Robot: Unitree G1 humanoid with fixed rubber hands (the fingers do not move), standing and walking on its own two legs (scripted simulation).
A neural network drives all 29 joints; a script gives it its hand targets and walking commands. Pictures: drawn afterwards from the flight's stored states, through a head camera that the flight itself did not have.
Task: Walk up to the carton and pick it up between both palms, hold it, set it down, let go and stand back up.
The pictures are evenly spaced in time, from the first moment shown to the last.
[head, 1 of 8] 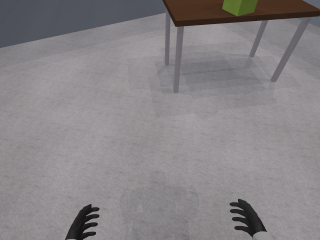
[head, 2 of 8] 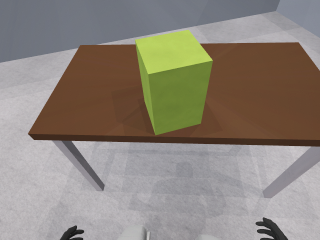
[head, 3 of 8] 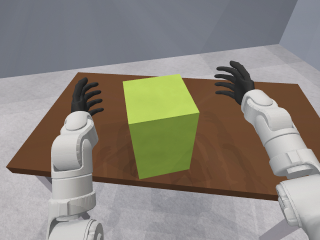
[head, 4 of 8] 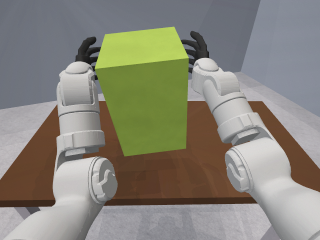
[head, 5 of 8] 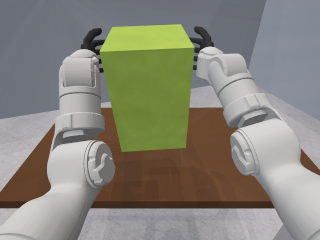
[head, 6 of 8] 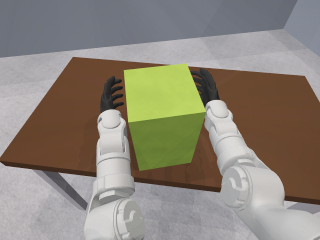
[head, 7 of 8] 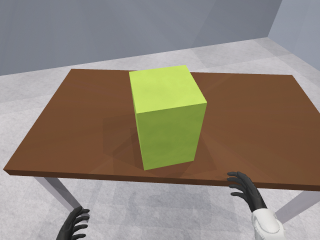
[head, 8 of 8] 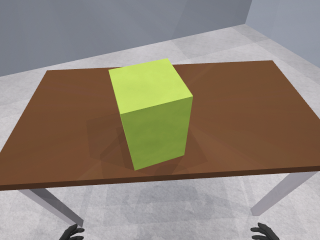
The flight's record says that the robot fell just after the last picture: no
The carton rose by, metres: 0.29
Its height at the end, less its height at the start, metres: +0.00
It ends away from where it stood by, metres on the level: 0.01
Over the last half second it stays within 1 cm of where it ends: yes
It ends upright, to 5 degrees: yes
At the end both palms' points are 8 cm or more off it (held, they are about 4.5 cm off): yes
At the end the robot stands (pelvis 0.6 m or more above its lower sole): yes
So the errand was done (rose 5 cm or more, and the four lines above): yes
